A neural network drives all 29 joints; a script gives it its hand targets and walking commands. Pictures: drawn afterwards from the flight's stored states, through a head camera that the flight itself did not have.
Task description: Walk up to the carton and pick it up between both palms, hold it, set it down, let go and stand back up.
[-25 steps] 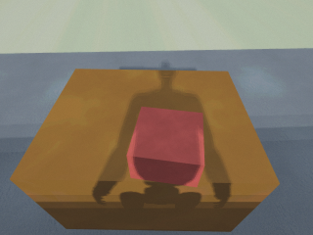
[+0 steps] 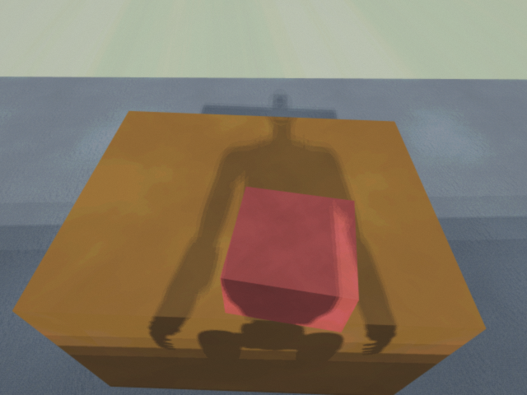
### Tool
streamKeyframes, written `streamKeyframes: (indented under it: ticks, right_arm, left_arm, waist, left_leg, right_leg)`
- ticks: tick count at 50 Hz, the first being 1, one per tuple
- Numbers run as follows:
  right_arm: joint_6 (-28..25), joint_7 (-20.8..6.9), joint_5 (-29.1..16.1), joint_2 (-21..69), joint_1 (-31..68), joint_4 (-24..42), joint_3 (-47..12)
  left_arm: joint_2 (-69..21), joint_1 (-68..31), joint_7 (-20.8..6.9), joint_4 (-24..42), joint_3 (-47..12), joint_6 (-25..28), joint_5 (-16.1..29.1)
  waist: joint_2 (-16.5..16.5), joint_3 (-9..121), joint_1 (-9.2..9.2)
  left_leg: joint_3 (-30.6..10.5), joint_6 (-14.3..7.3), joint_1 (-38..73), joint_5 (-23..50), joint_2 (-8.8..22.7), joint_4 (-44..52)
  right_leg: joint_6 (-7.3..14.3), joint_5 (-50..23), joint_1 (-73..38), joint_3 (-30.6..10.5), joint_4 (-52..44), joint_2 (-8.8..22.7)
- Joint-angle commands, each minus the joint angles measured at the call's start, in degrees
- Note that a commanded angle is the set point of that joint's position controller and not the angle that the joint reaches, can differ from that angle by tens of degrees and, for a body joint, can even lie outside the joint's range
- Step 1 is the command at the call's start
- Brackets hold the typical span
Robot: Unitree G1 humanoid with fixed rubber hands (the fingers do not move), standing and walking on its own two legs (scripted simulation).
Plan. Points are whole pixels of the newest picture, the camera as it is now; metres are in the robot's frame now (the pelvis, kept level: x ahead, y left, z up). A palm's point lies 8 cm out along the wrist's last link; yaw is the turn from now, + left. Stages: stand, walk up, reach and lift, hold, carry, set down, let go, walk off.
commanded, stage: stand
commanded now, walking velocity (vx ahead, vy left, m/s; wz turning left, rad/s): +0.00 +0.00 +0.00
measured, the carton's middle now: (291, 255) +0.42 -0.06 -0.09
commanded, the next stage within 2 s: none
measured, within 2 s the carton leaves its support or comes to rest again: neither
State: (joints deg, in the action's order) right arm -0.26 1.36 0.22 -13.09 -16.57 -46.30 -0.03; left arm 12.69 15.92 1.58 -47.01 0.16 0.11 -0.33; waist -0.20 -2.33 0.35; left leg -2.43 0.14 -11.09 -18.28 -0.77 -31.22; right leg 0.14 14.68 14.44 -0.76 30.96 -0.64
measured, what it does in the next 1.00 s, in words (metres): stands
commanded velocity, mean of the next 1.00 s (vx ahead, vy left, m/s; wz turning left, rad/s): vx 0.00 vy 0.00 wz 0.00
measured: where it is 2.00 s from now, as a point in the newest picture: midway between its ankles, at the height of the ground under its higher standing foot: outside the picture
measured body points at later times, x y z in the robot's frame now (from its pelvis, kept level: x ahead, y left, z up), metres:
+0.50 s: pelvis +0.02 +0.01 +0.00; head +0.02 +0.01 +0.45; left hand +0.08 +0.26 -0.13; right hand +0.08 -0.25 -0.13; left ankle -0.02 +0.12 -0.73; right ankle +0.02 -0.12 -0.73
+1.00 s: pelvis +0.02 +0.01 +0.00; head +0.02 +0.01 +0.45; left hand +0.06 +0.26 -0.14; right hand +0.05 -0.24 -0.14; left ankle -0.01 +0.12 -0.73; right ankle +0.02 -0.12 -0.73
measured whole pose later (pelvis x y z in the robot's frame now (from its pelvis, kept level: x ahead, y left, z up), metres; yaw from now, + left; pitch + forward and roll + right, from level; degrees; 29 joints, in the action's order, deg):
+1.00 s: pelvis +0.02 +0.01 +0.00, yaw +0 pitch -2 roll +0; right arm -0.5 1.8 0.4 -12.6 -18.6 -53.4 0.1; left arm 11.8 16.4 2.2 -55.2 0.4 -0.1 -0.8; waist -0.3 -2.5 0.1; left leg -1.8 -1.3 -7.1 -18.1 -2.0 -27.6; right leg -1.3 15.1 10.9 -1.3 28.4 0.9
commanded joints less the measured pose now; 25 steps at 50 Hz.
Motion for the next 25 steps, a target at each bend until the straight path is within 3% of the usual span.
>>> streamKeyframes:
  ticks: [1,25]
  right_arm:
    - [-0.8,0.4,-0.1,-8.3,-2.3,3.2,2.0]
    - [-0.7,0.8,-0.2,-8.0,-1.4,-0.8,2.1]
  left_arm:
    - [7.9,1.5,0.3,3.2,1.7,0.9,0.0]
    - [7.9,1.1,0.9,-1.7,1.5,0.7,0.0]
  waist:
    - [0.2,0.9,-0.23]
    - [0.2,0.2,-0.07]
  left_leg:
    - [-4.8,-1.0,-2.4,11.8,5.2,7.4]
    - [-4.0,-1.0,0.2,15.3,5.3,10.1]
  right_leg:
    - [0.9,-12.1,-3.1,-5.7,-6.1,5.3]
    - [0.5,-15.4,-5.9,-5.1,-7.4,5.7]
